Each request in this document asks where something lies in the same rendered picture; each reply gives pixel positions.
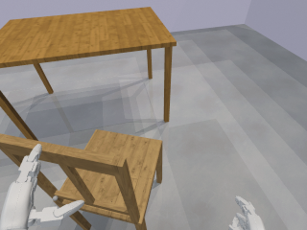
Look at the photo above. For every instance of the chair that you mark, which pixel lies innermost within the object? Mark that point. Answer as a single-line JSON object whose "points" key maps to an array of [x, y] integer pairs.
{"points": [[113, 174]]}

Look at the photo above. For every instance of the robot right hand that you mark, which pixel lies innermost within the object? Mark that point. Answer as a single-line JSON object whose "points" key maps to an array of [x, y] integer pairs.
{"points": [[250, 222]]}

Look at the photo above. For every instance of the robot left hand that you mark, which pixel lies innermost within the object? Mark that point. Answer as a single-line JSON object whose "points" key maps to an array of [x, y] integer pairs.
{"points": [[17, 213]]}

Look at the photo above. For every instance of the table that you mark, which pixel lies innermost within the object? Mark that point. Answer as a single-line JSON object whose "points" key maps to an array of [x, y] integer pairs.
{"points": [[43, 39]]}

